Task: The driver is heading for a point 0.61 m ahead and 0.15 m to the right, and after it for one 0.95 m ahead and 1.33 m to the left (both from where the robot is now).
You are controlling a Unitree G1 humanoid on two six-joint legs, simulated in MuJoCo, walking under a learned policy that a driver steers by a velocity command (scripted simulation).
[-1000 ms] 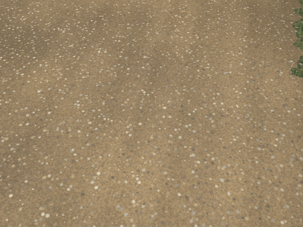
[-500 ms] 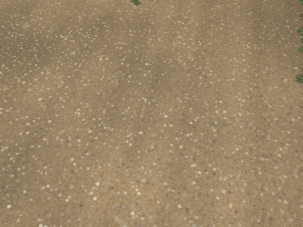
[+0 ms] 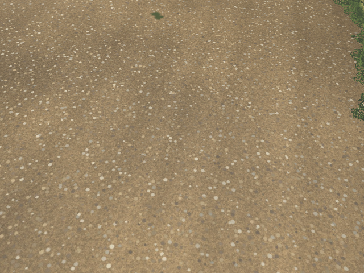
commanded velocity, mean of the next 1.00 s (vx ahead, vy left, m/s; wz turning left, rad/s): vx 0.41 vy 0.00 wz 0.04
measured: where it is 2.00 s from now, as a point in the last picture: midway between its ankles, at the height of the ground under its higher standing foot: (190, 251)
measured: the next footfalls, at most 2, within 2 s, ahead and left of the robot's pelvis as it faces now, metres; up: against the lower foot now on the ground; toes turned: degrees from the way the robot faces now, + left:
right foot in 0.42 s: +0.40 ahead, -0.15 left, +0.00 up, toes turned -3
left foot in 0.94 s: +0.68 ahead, +0.07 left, +0.00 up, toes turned +3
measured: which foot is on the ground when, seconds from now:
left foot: down 0.00-0.44, up 0.46-0.92, down 0.94-1.00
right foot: up 0.00-0.40, down 0.42-0.96, up 0.98-1.00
